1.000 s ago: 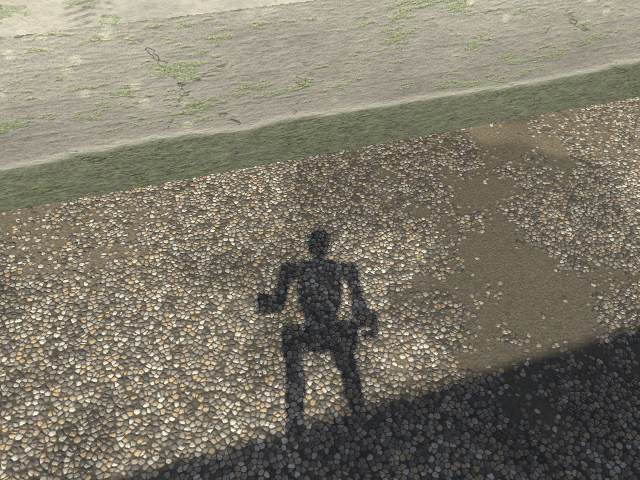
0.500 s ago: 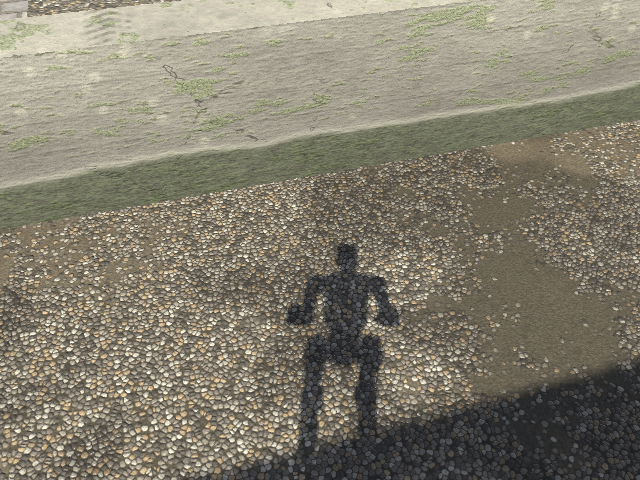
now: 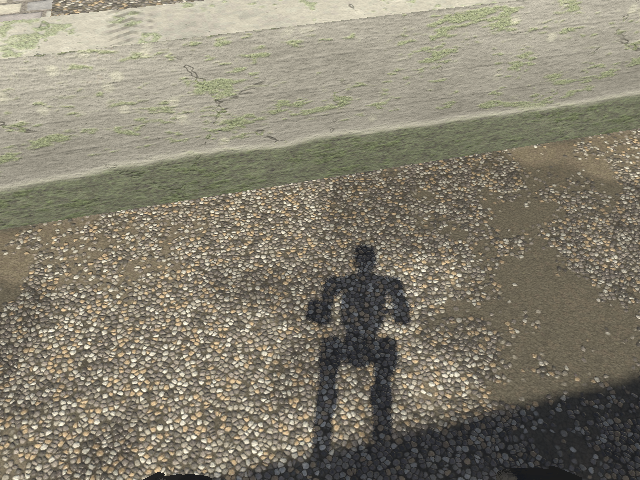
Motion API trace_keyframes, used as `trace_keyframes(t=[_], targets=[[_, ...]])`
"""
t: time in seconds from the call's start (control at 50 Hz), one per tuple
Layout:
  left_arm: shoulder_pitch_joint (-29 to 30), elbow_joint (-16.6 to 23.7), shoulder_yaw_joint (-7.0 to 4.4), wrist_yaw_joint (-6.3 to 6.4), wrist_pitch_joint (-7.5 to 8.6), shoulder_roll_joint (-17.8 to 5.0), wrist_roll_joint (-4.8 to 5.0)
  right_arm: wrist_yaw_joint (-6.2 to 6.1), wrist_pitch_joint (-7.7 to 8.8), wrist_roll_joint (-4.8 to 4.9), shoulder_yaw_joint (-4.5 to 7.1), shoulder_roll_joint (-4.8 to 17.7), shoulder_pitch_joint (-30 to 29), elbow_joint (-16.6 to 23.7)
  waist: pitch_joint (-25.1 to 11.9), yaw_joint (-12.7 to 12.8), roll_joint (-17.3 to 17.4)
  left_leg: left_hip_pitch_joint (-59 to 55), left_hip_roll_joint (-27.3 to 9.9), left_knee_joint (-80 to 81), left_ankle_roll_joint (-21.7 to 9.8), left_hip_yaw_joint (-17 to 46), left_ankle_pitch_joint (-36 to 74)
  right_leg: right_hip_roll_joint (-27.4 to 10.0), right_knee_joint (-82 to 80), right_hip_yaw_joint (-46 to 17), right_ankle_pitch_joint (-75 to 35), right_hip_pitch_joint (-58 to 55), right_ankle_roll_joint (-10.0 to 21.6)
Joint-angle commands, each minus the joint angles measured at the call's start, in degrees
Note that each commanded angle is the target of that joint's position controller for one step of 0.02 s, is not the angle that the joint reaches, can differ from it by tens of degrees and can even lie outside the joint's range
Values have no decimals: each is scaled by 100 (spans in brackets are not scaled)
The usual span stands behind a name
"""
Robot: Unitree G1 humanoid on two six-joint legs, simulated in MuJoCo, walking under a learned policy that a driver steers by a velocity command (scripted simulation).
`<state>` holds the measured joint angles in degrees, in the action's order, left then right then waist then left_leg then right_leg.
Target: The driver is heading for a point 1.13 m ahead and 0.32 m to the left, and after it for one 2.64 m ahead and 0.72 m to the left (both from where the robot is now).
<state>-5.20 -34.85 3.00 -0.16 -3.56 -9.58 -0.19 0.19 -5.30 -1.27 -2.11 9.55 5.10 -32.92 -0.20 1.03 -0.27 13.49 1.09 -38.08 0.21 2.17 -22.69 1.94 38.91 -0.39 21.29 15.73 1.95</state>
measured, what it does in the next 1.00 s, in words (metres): stands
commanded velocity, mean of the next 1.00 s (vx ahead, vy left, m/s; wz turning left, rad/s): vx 0.50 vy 0.00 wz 0.00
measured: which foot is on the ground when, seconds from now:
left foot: down 0.00-1.00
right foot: down 0.00-1.00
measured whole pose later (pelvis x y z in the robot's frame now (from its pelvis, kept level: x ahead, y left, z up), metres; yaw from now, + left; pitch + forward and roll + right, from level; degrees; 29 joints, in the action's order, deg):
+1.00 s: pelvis +0.00 -0.01 +0.00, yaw +1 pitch -1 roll +1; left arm -5.6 -32.8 3.4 -0.9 -2.8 -8.6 -1.1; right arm 0.1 -5.0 -1.3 -2.3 9.0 5.1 -33.0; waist -0.4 1.3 -0.4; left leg 14.5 1.2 -38.6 0.7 2.9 -23.0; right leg 1.4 40.0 0.9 22.1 16.8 2.3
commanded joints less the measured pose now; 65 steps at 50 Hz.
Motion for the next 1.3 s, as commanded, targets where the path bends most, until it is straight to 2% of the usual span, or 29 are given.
trace_keyframes(t=[0.02, 0.12, 0.16, 0.18, 0.22, 0.28, 0.32, 0.38, 0.42, 0.48, 0.5, 0.54, 0.62, 0.64, 0.68, 0.76, 0.8, 0.88, 0.9, 0.94, 1.0, 1.02, 1.06, 1.14, 1.16, 1.2, 1.26, 1.28, 1.3], targets=[[654, 631, -108, 25, 62, -470, 25, 14, 127, 7, 73, 340, -403, 487, -135, -87, -141, -173, -43, 472, -94, 65, 578, -434, -1062, -562, -554, 417, 153], [739, 742, -96, -55, 122, -398, -71, 0, 143, 35, 74, 473, -585, 584, 51, 70, 90, 40, -266, 602, -170, 337, 1795, -309, -645, -190, -1514, 330, 84], [478, 653, -107, -83, 173, -350, -152, -9, 127, 16, 121, 523, -483, 552, -412, 121, 194, -170, -337, 562, -208, 394, 2135, -285, -527, -103, -1750, 77, 59], [229, 551, -99, 8, 175, -340, -61, -35, 178, 6, 107, 407, -218, 424, -866, 0, 222, -457, -184, 575, -174, 217, 992, -279, -732, -250, -856, -119, 67], [764, 732, -96, -44, 151, -338, -70, -14, 121, 27, 66, 395, -605, 599, -86, 59, 26, 6, -238, 595, -166, 300, 1791, -321, -601, -142, -1732, 171, 74], [271, 564, -90, 10, 165, -310, -41, -21, 141, -9, 98, 349, -204, 439, -885, -35, 32, -464, -114, 507, -125, 137, 843, -335, -760, -279, -958, -109, 90], [782, 743, -88, -45, 149, -320, -49, -4, 105, 7, 66, 375, -589, 608, -108, 29, -78, -19, -183, 537, -127, 241, 1670, -364, -626, -173, -1774, 201, 101], [262, 573, -89, 8, 169, -323, -31, -20, 137, -14, 99, 342, -205, 449, -868, -53, -4, -465, -94, 471, -109, 118, 771, -366, -783, -310, -927, -62, 109], [771, 757, -84, -48, 155, -329, -38, -4, 104, 5, 67, 371, -609, 619, -82, 18, -70, -14, -169, 511, -116, 229, 1625, -385, -637, -194, -1740, 250, 112], [484, 674, -89, -85, 194, -299, -109, -7, 82, -18, 108, 411, -508, 593, -507, 64, 15, -215, -217, 429, -123, 258, 1882, -369, -533, -121, -1918, 92, 95], [225, 578, -86, 6, 194, -314, -26, -27, 144, -14, 101, 319, -223, 452, -943, -57, 28, -500, -88, 441, -104, 112, 736, -386, -772, -321, -920, -86, 119], [766, 777, -75, -50, 162, -320, -25, -8, 102, 9, 65, 344, -662, 632, -58, 14, -59, 2, -151, 481, -101, 213, 1561, -409, -649, -205, -1723, 300, 120], [460, 686, -83, -89, 222, -270, -106, -11, 88, -24, 110, 374, -540, 596, -597, 62, 21, -245, -204, 394, -110, 246, 1834, -391, -524, -126, -1939, 60, 108], [212, 597, -80, 4, 211, -301, -16, -31, 147, -10, 107, 294, -270, 461, -972, -61, 24, -504, -66, 399, -84, 95, 666, -419, -786, -334, -918, -76, 128], [763, 803, -64, -53, 171, -297, -15, -8, 100, 8, 65, 313, -708, 640, -60, 11, -79, 12, -131, 447, -79, 198, 1493, -435, -669, -216, -1694, 336, 131], [182, 619, -71, -4, 214, -285, -23, -27, 146, -13, 101, 276, -274, 458, -960, -55, -5, -482, -68, 388, -76, 110, 641, -428, -796, -335, -843, -39, 137], [732, 821, -60, -55, 182, -291, -19, -11, 109, 6, 66, 310, -714, 635, -60, 18, -73, 28, -130, 436, -76, 208, 1500, -438, -663, -210, -1664, 343, 135], [416, 723, -71, -93, 238, -241, -106, -16, 94, -28, 108, 346, -565, 593, -612, 70, 9, -216, -190, 361, -94, 250, 1799, -409, -510, -112, -1906, 75, 119], [161, 630, -72, 1, 226, -279, -16, -38, 153, -9, 106, 269, -286, 454, -991, -53, 6, -481, -56, 363, -70, 104, 637, -441, -777, -320, -875, -62, 138], [802, 868, -58, -54, 161, -280, -39, -20, 129, 26, 69, 330, -720, 600, -39, -7, -66, 68, -119, 395, -35, 211, 1519, -465, -592, -232, -1791, 345, 146], [460, 778, -69, -87, 184, -237, -124, -24, 135, -10, 102, 358, -557, 542, -551, 70, -15, -137, -168, 309, -53, 252, 1791, -436, -458, -138, -1962, 129, 122], [43, 622, -80, 8, 214, -280, -32, -48, 187, -17, 86, 244, -221, 409, -1065, -14, -39, -506, -72, 350, -87, 132, 640, -422, -771, -298, -711, -68, 123], [794, 884, -60, -50, 164, -278, -31, -28, 139, 31, 63, 340, -736, 584, 4, 4, -44, 102, -130, 384, -50, 231, 1590, -456, -573, -212, -1715, 374, 137], [370, 755, -79, -80, 208, -234, -137, -41, 153, -18, 96, 357, -517, 506, -671, 85, 7, -200, -175, 287, -75, 265, 1844, -417, -417, -116, -1892, 65, 109], [124, 650, -88, 15, 201, -276, -42, -62, 217, 8, 94, 287, -243, 380, -1018, -37, 13, -461, -62, 336, -68, 155, 700, -440, -702, -317, -854, -76, 116], [771, 891, -64, -40, 148, -268, -28, -32, 159, 26, 60, 328, -729, 561, -29, 22, -80, 115, -130, 361, -46, 239, 1573, -465, -557, -196, -1732, 363, 137], [384, 780, -70, -83, 189, -221, -132, -35, 137, -21, 89, 355, -532, 505, -571, 86, -42, -140, -158, 262, -58, 258, 1803, -425, -430, -114, -1851, 150, 113], [109, 663, -79, 11, 195, -259, -46, -56, 209, -1, 85, 280, -227, 365, -1000, -35, -28, -436, -58, 319, -59, 160, 678, -450, -710, -325, -810, -38, 128], [352, 727, -88, 35, 166, -310, -3, -52, 226, 5, 56, 241, -362, 401, -492, -68, -106, -219, -27, 378, -58, 143, 575, -464, -837, -407, -634, 189, 139]])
